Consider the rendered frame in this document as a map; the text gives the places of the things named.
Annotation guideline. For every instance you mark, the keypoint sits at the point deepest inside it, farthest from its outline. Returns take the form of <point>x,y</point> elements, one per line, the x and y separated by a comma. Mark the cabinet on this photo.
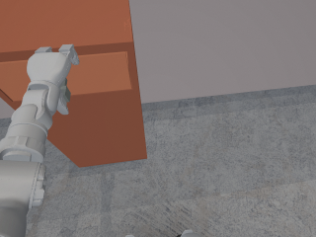
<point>100,128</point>

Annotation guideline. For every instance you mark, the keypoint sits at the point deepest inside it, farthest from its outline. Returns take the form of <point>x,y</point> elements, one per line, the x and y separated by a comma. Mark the handle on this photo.
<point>65,91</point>

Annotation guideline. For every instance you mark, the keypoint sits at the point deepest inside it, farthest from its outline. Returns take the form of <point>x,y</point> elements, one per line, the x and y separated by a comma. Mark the drawer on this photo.
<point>95,73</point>

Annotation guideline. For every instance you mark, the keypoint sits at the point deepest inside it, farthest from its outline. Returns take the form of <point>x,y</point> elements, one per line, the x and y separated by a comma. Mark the left robot forearm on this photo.
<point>30,122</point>

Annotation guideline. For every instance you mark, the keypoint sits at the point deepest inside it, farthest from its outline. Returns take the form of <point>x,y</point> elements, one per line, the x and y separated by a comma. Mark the robot left upper arm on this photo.
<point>22,186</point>

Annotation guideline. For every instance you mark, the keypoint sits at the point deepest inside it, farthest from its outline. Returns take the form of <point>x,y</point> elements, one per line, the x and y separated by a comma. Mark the left robot hand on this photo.
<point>53,67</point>

